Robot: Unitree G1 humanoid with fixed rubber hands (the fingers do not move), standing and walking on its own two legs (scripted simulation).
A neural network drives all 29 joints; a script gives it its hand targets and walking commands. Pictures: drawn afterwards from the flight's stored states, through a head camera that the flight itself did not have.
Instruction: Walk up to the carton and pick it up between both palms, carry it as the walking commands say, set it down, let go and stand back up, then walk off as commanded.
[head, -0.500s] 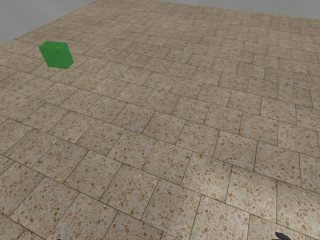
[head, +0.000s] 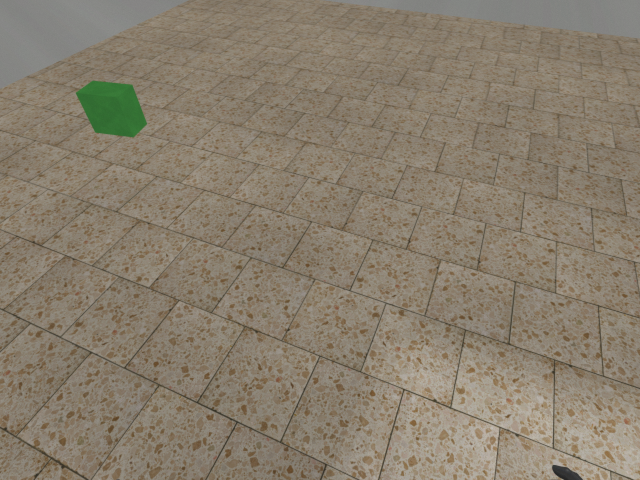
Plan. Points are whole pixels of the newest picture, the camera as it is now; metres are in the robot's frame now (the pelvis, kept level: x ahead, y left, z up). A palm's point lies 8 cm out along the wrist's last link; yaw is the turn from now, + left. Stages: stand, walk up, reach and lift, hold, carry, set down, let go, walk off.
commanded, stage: stand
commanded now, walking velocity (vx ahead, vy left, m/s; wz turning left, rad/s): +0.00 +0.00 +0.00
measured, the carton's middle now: (113, 109) +2.21 +1.22 -0.66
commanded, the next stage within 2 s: walk up in 0.52 s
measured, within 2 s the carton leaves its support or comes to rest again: neither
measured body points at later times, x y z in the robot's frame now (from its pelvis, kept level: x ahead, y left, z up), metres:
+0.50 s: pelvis +0.01 +0.00 +0.00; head +0.01 +0.00 +0.45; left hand +0.11 +0.32 -0.11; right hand +0.12 -0.32 -0.11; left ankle +0.00 +0.12 -0.75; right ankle +0.00 -0.12 -0.75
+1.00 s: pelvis +0.06 +0.08 -0.01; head +0.07 +0.08 +0.44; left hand +0.00 +0.38 -0.14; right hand +0.25 -0.16 -0.13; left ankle +0.09 +0.25 -0.72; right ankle +0.00 -0.12 -0.75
